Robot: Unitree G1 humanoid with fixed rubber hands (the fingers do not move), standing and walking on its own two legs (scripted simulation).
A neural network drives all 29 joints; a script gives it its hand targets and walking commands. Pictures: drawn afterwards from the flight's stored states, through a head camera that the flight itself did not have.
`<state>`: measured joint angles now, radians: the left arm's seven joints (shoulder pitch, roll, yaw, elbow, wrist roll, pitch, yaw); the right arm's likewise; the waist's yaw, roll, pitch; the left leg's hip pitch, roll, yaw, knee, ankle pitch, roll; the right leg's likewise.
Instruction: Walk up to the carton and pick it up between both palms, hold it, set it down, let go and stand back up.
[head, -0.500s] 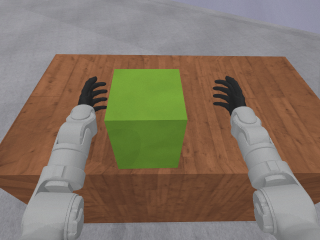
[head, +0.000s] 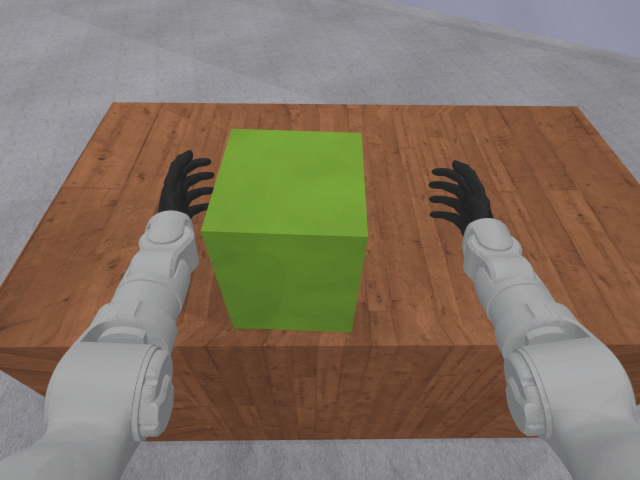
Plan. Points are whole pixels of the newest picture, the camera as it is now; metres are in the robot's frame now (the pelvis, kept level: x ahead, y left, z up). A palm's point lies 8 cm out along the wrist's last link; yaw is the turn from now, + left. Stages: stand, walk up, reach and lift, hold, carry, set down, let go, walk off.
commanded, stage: reach and lift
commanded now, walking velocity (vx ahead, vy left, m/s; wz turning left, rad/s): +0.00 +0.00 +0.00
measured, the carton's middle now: (294, 235) +0.50 +0.04 +0.00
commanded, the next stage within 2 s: none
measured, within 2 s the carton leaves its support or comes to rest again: neither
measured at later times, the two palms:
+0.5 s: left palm (193, 263) +0.43 +0.18 +0.02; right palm (459, 254) +0.43 -0.20 +0.03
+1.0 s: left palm (207, 266) +0.43 +0.16 +0.01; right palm (407, 267) +0.42 -0.13 +0.01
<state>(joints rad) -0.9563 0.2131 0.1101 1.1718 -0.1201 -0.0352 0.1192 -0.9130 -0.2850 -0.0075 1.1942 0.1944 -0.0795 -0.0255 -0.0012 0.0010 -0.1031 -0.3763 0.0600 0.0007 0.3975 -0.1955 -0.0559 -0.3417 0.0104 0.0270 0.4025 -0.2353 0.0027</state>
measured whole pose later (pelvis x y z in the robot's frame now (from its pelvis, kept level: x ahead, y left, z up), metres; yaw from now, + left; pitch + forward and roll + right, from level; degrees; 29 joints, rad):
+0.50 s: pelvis -0.02 +0.00 -0.02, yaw +0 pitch +25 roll +0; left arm -0.97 0.21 0.01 1.43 -0.22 -0.38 0.12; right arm -0.91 -0.29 0.04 1.28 0.19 -0.29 -0.01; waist 0.00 0.00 -0.22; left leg -0.74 0.06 0.00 0.49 -0.18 -0.06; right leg -0.72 0.01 0.03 0.53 -0.23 0.00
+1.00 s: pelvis -0.01 +0.00 -0.02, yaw +0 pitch +26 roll +0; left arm -0.96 0.11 0.41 1.40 0.17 -0.43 0.11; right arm -0.91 0.01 -0.53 1.28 -0.26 -0.42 -0.04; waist 0.00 0.00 -0.23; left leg -0.76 0.06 0.00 0.49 -0.18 -0.06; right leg -0.73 0.01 0.03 0.51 -0.22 0.00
